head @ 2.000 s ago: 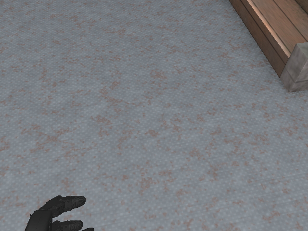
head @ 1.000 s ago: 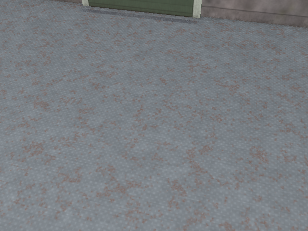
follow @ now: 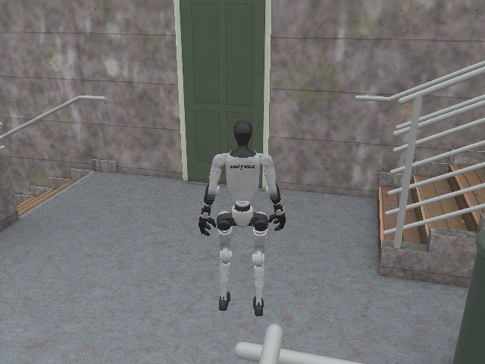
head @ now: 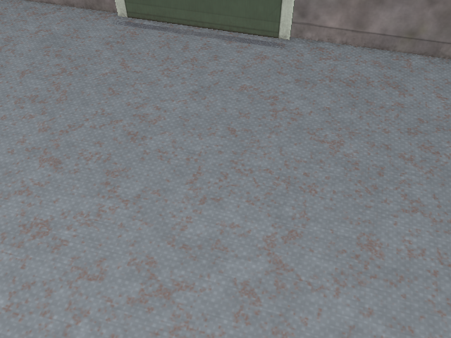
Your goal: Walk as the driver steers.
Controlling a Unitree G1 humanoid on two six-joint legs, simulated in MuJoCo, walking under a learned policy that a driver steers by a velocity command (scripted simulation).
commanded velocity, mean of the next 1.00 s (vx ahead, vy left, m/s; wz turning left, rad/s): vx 0.09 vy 0.00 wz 0.00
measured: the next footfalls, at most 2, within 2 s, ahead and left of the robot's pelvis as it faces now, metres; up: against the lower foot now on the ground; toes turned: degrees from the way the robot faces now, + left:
left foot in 0.96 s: +0.11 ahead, +0.14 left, +0.00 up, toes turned +2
right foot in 1.44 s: +0.46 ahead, -0.09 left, +0.00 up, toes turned -14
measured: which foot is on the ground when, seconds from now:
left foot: down 0.00-0.70, up 0.72-0.94, down 0.96-1.00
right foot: down 0.00-0.96, up 0.98-1.00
